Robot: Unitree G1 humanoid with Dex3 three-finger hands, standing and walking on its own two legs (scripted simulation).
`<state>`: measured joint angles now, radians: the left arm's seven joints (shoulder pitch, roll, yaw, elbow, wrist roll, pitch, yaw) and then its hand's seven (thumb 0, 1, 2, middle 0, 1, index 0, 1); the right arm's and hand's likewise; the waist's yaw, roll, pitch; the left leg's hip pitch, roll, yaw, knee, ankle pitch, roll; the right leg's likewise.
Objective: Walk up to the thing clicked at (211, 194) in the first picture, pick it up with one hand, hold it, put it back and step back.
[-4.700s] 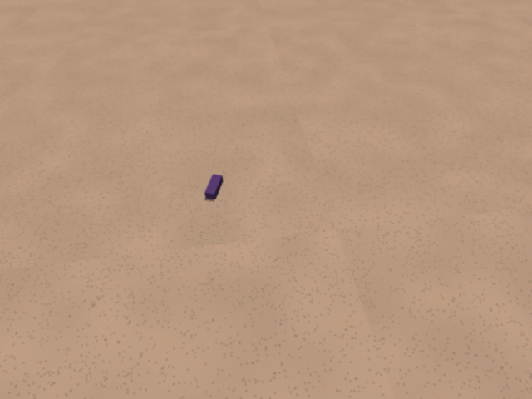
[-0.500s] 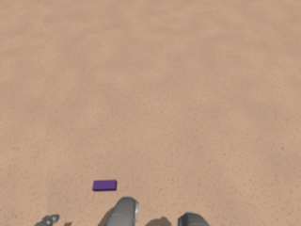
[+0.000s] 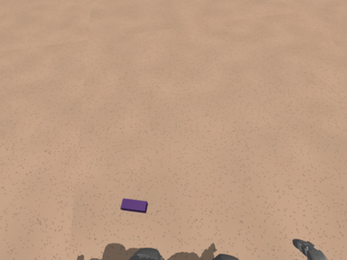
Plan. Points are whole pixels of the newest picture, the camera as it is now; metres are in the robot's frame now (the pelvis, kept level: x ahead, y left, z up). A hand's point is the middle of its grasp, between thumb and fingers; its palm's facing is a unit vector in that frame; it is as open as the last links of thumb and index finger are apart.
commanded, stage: walk up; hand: left
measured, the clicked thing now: (134, 205) +0.42 +0.30 -0.72
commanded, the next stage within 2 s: stand in 1.22 s
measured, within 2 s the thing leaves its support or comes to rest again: neither
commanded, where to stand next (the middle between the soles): +0.03 +0.04 m, yaw -4 degrees
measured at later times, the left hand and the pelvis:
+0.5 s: hand out of the picture +0.10 +0.28 -0.13, palm faces -0.01 -0.93 -0.35, open 7.3 cm; pelvis +0.01 +0.02 +0.03, yaw +0 degrees
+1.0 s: hand out of the picture +0.09 +0.28 -0.12, palm faces -0.01 -0.94 -0.34, open 7.3 cm; pelvis +0.01 +0.02 +0.03, yaw +0 degrees
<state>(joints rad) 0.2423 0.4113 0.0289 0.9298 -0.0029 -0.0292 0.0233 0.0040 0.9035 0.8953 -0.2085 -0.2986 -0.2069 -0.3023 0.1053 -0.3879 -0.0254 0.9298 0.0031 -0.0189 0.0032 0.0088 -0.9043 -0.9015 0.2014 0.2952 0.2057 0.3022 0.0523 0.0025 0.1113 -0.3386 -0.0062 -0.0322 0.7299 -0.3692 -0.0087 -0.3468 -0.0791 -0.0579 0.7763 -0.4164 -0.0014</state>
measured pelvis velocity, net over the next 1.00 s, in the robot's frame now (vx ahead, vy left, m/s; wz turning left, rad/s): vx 0.01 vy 0.02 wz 0.00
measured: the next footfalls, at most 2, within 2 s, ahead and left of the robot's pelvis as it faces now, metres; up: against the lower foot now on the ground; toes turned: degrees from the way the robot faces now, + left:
none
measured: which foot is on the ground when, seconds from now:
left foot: down 0.00-1.00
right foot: down 0.00-1.00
